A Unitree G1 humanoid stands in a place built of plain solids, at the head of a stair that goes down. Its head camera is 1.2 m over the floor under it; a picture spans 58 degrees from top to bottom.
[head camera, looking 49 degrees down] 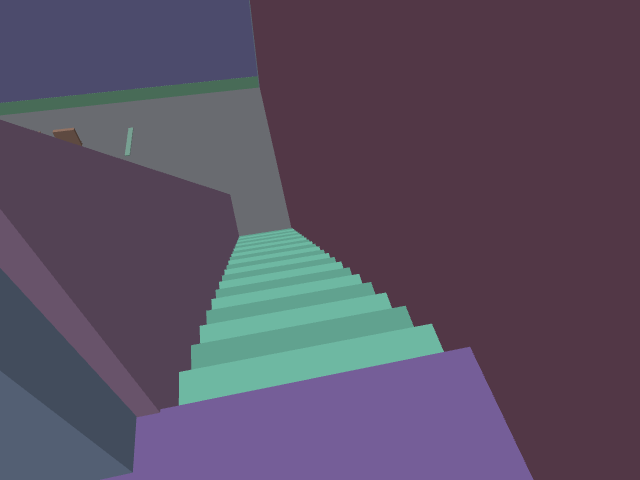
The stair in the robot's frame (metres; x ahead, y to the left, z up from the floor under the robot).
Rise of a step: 0.19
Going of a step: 0.20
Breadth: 0.91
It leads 12 degrees to the left of straight ahead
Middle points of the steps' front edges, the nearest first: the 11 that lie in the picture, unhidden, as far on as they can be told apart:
0.52 -0.01 0.00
0.72 0.03 -0.20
0.92 0.08 -0.40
1.12 0.12 -0.59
1.32 0.16 -0.78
1.52 0.20 -0.97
1.72 0.24 -1.17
1.92 0.29 -1.36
2.12 0.33 -1.55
2.32 0.37 -1.74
2.52 0.41 -1.94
